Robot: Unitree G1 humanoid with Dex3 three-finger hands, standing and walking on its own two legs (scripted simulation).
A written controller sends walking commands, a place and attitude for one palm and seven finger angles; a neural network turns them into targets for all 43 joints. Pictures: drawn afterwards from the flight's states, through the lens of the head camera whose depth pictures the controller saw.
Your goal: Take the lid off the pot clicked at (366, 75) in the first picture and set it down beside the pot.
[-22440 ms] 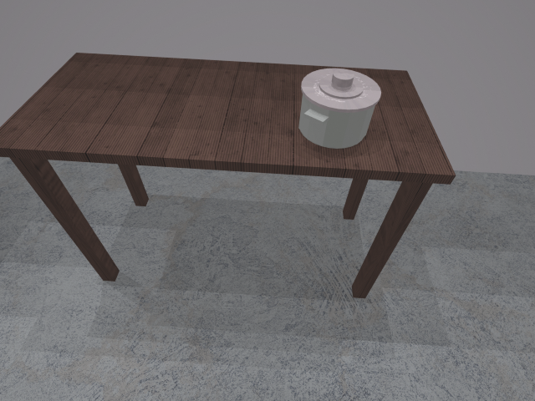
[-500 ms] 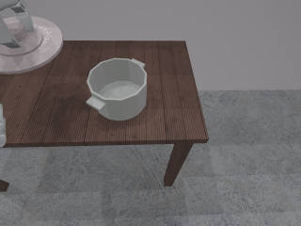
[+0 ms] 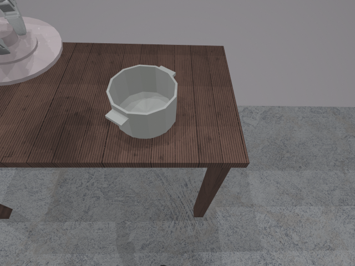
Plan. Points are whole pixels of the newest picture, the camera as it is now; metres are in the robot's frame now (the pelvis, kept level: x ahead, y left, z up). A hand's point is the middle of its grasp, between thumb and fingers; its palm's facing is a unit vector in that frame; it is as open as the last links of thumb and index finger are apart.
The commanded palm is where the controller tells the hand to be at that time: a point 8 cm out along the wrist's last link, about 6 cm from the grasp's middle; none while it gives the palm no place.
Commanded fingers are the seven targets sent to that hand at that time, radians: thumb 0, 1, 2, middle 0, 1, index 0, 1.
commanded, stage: lower the lid onto the table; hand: left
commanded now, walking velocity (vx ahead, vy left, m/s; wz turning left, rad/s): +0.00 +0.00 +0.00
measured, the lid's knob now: (0, 34) +0.50 +0.33 +0.23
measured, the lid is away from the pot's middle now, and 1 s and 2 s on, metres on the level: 0.25 0.24 0.25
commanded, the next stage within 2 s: none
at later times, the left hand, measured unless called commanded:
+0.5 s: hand (12, 45) +0.48 +0.31 +0.22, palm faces -0.35 -0.14 -0.93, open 7.8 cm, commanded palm +0.50 +0.31 +0.29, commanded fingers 0.00 0.65 0.93 -0.80 -1.09 -0.83 -1.06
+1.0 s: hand (18, 65) +0.47 +0.31 +0.18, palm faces -0.41 -0.12 -0.91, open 7.8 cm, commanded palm +0.51 +0.31 +0.25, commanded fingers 0.00 0.65 0.93 -0.80 -1.09 -0.83 -1.06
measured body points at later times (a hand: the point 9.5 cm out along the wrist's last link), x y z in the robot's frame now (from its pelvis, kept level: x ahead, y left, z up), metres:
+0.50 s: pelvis +0.00 +0.00 +0.00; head +0.08 +0.00 +0.44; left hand +0.50 +0.31 +0.27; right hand +0.03 -0.28 -0.12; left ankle +0.03 +0.05 -0.74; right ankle -0.05 -0.13 -0.74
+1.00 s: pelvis +0.00 +0.00 +0.00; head +0.07 +0.01 +0.44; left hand +0.49 +0.31 +0.23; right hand +0.04 -0.29 -0.12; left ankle +0.03 +0.05 -0.74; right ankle -0.05 -0.13 -0.74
